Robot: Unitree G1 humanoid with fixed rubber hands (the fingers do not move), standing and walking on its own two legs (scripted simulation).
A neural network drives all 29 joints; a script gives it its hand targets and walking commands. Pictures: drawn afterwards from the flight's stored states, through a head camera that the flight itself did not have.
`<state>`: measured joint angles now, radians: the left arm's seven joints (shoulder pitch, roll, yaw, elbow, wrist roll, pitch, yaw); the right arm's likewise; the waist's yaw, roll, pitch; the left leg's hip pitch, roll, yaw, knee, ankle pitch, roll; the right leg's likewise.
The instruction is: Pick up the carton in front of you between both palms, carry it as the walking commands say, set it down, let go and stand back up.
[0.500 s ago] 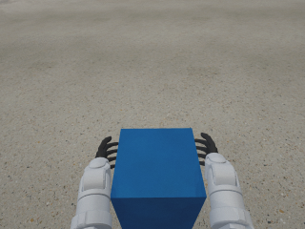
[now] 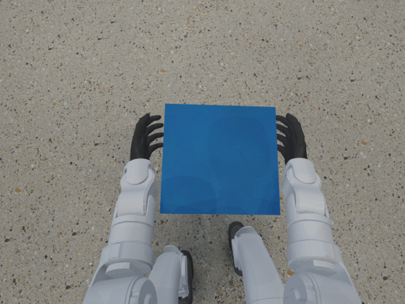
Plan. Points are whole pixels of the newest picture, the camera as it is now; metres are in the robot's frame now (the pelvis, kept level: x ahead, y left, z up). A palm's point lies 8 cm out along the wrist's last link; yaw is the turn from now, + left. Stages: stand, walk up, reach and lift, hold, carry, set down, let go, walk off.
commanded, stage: set down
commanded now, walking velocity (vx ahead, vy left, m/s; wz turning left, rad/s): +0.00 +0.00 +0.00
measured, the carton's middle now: (214, 166) +0.39 -0.05 -0.16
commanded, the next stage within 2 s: none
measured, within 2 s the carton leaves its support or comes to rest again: neither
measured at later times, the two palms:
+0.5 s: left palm (161, 148) +0.46 +0.08 -0.22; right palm (276, 157) +0.40 -0.21 -0.22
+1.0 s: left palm (172, 150) +0.50 +0.07 -0.37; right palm (263, 168) +0.41 -0.22 -0.38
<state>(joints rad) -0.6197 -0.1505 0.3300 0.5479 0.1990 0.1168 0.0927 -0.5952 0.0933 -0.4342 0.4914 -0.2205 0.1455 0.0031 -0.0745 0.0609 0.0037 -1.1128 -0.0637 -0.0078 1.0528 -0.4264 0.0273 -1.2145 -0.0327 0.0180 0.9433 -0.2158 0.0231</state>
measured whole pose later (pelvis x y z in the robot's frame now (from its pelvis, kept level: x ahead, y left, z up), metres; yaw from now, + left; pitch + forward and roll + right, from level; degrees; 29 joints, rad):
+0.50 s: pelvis -0.02 -0.01 -0.13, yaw +2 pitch +45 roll +2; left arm -0.94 -0.01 0.36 0.71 0.20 0.23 0.04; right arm -0.82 0.12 -0.53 0.49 -0.23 0.27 -0.06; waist -0.09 0.06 -0.18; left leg -1.79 -0.07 0.00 1.58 -0.58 0.00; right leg -1.92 -0.03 0.02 1.47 -0.34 0.01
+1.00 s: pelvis -0.05 +0.00 -0.24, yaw +1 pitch +48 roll -1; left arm -1.32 0.15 0.25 0.94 0.18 0.24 0.04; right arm -1.05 0.07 -0.60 0.57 -0.18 0.26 -0.13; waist -0.13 0.07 -0.01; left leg -2.18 -0.09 0.01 1.96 -0.62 0.03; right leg -2.29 -0.04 0.02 1.79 -0.35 0.04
